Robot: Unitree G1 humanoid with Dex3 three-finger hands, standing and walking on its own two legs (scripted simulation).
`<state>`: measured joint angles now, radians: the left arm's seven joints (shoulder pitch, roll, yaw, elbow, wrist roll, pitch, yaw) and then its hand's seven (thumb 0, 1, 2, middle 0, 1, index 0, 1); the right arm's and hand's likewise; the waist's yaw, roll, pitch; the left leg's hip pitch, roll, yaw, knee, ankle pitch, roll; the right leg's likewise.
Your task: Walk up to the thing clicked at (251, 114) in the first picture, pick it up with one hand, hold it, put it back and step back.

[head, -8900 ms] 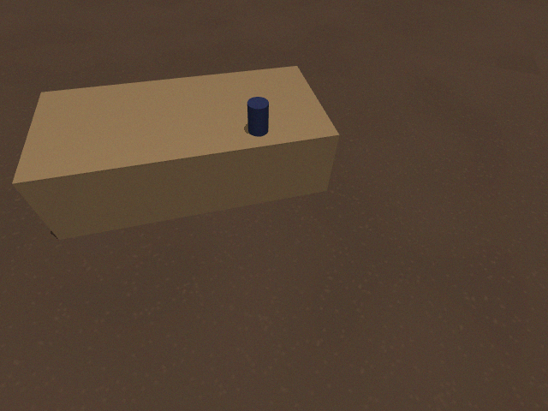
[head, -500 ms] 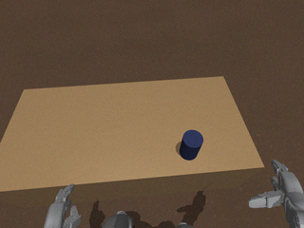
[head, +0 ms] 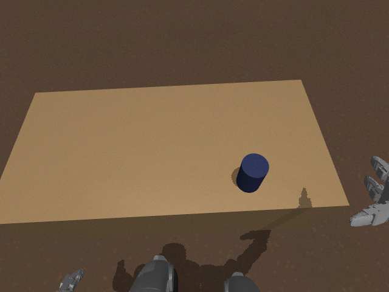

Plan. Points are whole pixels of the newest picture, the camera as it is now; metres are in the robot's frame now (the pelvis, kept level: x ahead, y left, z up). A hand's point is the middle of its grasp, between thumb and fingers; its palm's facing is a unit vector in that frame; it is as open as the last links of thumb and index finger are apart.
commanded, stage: go down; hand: right
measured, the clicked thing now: (251, 174) +0.48 -0.15 -0.29
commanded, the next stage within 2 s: approach in 1.06 s
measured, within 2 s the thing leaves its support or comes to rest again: neither
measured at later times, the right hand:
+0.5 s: hand (369, 169) +0.38 -0.34 +0.00, palm faces +0.13 +0.99 -0.12, open 17.3 cm
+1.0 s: hand (373, 159) +0.39 -0.35 +0.01, palm faces +0.13 +0.99 -0.10, open 17.3 cm
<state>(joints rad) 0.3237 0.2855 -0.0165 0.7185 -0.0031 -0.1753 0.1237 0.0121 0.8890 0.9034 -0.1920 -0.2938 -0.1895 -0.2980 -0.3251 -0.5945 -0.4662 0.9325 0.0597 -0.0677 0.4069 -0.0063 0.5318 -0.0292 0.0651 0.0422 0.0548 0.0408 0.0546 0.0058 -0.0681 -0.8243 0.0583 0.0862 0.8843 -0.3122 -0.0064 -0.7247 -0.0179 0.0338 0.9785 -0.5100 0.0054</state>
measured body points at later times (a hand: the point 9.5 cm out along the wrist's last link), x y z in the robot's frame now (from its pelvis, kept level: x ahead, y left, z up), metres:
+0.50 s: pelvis +0.00 +0.00 -0.01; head +0.11 -0.03 +0.43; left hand +0.05 +0.28 -0.11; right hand +0.36 -0.39 +0.01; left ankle +0.06 +0.13 -0.68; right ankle -0.02 -0.12 -0.68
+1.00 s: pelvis -0.01 +0.00 -0.02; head +0.13 -0.03 +0.41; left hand +0.05 +0.28 -0.11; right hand +0.38 -0.40 +0.01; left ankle +0.06 +0.13 -0.68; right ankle -0.02 -0.12 -0.68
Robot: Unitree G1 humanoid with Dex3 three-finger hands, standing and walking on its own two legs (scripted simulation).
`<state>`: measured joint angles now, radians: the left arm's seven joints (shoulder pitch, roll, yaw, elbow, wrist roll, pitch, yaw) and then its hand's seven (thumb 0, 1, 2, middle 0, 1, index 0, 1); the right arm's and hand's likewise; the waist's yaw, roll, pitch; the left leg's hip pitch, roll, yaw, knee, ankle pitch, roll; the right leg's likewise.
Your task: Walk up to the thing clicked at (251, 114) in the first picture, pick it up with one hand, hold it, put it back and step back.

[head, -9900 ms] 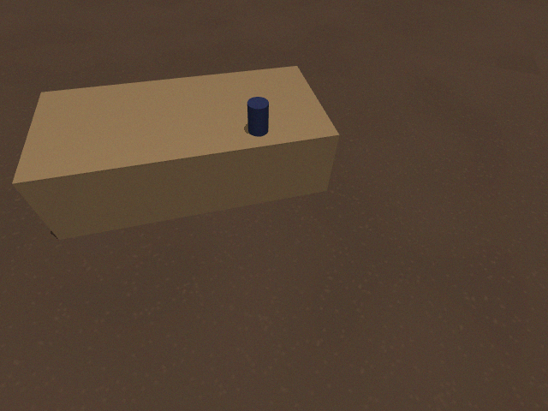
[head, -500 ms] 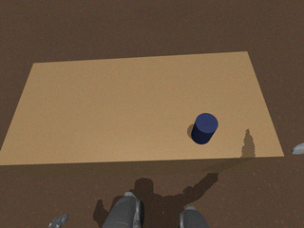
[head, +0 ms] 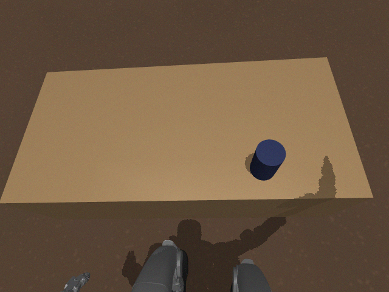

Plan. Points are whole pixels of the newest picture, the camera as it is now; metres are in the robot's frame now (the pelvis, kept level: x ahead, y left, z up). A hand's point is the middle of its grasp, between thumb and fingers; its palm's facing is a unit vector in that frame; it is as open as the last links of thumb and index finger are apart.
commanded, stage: go down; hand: right
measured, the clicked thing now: (266, 161) +0.49 -0.16 -0.27
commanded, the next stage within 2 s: approach in 0.06 s
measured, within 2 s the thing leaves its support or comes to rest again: neither
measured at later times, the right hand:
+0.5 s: hand (367, 156) +0.42 -0.33 -0.06, palm faces +0.08 +1.00 -0.02, open 17.3 cm
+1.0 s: hand (296, 170) +0.46 -0.25 -0.27, palm faces +0.02 +1.00 +0.00, open 16.9 cm
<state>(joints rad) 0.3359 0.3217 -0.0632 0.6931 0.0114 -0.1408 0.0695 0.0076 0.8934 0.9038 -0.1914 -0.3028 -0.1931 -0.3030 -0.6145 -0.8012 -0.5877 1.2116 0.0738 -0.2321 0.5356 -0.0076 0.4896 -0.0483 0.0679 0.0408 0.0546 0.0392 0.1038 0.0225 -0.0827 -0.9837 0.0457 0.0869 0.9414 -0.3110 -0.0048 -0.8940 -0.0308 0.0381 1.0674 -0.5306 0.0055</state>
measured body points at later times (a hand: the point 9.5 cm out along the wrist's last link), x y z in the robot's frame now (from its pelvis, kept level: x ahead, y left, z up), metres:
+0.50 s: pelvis -0.01 -0.01 -0.08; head +0.16 -0.05 +0.33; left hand +0.07 +0.28 -0.18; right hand +0.41 -0.39 -0.05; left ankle +0.07 +0.13 -0.67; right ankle -0.02 -0.12 -0.67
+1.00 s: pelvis -0.09 -0.01 -0.28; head +0.14 -0.05 +0.10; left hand -0.05 +0.26 -0.38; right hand +0.45 -0.30 -0.26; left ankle +0.07 +0.13 -0.67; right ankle -0.02 -0.12 -0.67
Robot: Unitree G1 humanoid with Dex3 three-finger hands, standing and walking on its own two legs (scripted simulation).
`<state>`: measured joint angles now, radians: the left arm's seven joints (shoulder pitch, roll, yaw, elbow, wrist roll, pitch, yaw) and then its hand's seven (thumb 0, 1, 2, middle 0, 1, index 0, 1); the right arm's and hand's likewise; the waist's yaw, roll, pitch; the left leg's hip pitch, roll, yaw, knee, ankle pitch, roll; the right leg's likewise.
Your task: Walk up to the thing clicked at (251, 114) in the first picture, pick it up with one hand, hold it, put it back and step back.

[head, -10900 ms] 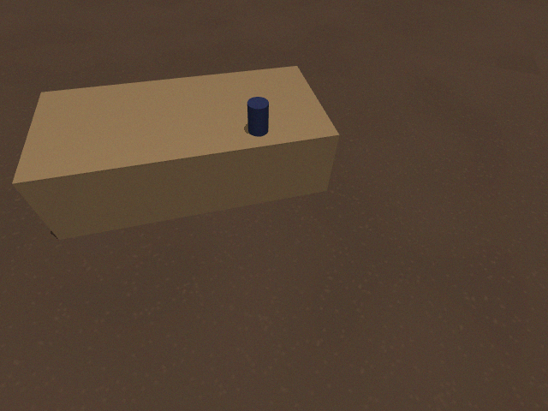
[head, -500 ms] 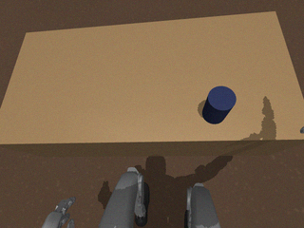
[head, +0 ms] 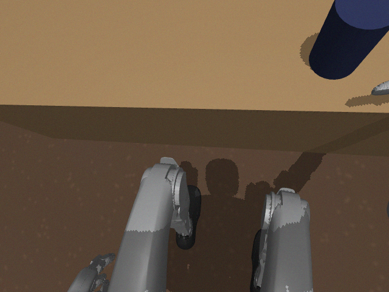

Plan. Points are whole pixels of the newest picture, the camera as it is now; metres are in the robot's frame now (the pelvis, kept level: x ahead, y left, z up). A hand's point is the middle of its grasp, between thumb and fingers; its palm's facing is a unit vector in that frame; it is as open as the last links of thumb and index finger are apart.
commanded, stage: close in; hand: right
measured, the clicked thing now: (348, 35) +0.58 -0.16 +0.01
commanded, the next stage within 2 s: rest palm in 0.46 s
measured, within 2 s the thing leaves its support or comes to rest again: leaves its support in 1.88 s
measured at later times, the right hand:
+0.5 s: hand (372, 36) +0.56 -0.19 +0.02, palm faces +0.08 +1.00 -0.02, open 17.1 cm
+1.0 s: hand (356, 40) +0.56 -0.17 +0.02, palm faces +0.07 +1.00 -0.02, open 16.0 cm
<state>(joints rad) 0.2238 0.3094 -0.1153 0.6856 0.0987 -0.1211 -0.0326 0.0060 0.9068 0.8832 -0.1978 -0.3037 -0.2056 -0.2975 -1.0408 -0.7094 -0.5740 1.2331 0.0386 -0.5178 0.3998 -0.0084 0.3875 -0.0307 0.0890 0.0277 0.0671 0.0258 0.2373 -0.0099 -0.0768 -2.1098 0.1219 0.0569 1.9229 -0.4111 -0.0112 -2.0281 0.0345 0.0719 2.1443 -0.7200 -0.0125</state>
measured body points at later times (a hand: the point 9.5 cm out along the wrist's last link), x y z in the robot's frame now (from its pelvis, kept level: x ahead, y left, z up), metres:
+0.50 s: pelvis +0.02 +0.00 +0.01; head +0.25 -0.03 +0.40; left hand +0.07 +0.28 -0.10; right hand +0.55 -0.25 +0.02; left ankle +0.16 +0.14 -0.39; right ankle +0.07 -0.11 -0.39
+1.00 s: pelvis +0.01 +0.00 +0.01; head +0.24 -0.03 +0.40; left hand +0.09 +0.28 -0.11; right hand +0.55 -0.22 +0.02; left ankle +0.16 +0.14 -0.39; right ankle +0.07 -0.11 -0.39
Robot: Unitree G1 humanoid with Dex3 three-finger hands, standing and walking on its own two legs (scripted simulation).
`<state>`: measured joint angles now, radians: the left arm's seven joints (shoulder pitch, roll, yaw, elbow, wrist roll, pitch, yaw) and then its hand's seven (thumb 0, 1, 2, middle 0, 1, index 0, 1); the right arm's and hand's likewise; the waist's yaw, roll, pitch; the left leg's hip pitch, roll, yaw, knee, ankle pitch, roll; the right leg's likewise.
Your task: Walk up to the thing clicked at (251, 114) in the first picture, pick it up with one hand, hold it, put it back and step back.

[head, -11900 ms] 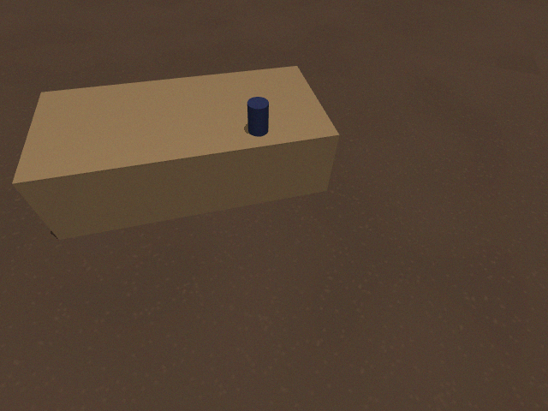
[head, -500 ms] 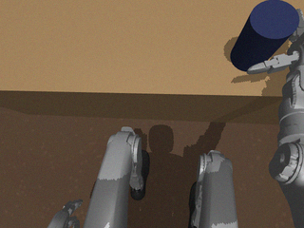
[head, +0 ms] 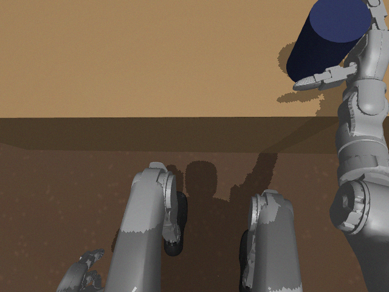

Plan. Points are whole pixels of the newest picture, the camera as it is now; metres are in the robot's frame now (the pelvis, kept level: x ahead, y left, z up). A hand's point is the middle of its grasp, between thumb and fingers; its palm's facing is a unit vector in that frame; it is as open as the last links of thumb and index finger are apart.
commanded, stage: close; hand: right
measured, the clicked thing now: (321, 46) +0.57 -0.13 +0.00
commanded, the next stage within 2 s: settle in 0.60 s
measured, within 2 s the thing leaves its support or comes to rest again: leaves its support in 0.88 s
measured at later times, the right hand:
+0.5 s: hand (323, 39) +0.58 -0.13 +0.01, palm faces +0.03 +1.00 -0.03, open 11.9 cm
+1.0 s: hand (329, 38) +0.57 -0.13 +0.03, palm faces +0.03 +1.00 -0.04, open 11.7 cm
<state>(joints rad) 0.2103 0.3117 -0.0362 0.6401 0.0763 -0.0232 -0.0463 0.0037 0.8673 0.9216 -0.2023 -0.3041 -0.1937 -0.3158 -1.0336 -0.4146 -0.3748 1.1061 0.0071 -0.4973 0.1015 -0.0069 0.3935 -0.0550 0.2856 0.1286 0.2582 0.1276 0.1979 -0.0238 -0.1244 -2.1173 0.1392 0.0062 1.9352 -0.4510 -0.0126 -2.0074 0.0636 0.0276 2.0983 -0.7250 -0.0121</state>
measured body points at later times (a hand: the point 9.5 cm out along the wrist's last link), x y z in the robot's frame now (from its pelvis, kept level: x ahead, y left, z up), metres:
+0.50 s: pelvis +0.00 +0.00 +0.00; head +0.24 -0.02 +0.38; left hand +0.03 +0.28 -0.11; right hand +0.57 -0.18 +0.01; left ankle +0.15 +0.15 -0.39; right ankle +0.07 -0.11 -0.39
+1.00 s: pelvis +0.00 +0.00 +0.01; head +0.23 -0.02 +0.40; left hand +0.04 +0.29 -0.11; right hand +0.56 -0.18 +0.03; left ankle +0.15 +0.15 -0.39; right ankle +0.07 -0.11 -0.39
